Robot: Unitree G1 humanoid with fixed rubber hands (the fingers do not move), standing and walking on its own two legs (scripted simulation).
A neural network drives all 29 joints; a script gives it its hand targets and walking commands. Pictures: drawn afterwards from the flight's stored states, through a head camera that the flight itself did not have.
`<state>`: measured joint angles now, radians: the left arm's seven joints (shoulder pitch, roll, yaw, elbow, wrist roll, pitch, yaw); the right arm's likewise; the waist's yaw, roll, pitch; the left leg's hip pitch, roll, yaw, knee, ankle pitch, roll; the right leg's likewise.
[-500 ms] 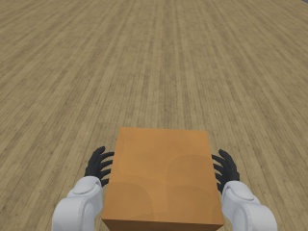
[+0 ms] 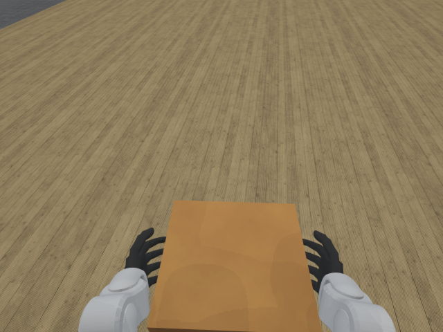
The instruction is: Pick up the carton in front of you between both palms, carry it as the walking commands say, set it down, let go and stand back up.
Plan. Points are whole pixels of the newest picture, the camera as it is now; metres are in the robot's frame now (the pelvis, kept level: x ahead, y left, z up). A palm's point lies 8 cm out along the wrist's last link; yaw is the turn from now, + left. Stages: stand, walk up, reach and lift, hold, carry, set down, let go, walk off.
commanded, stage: carry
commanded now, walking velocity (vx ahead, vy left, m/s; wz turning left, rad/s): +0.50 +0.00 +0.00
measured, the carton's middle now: (231, 290) +0.23 +0.01 -0.01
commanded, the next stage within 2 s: none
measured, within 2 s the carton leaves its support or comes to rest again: neither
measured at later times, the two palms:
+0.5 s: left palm (162, 138) +0.56 +0.19 +0.07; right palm (286, 143) +0.53 -0.11 +0.08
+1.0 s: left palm (197, 85) +0.85 +0.14 +0.06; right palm (289, 88) +0.85 -0.16 +0.05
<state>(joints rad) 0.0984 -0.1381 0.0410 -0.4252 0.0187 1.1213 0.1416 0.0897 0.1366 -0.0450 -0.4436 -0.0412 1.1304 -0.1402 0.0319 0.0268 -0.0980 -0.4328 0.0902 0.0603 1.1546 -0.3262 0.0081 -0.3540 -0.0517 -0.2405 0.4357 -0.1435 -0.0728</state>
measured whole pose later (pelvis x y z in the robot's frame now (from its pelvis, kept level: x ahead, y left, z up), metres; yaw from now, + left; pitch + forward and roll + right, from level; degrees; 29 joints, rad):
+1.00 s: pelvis +0.62 -0.01 +0.00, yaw -1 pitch +4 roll +0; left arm 0.08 -0.14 0.03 -0.49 0.01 1.11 0.14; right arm 0.08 0.14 -0.05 -0.52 -0.03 1.12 -0.14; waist 0.01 0.04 -0.02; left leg -0.32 0.06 0.08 1.01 -0.48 -0.03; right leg -0.40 -0.05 -0.25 0.43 -0.10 -0.08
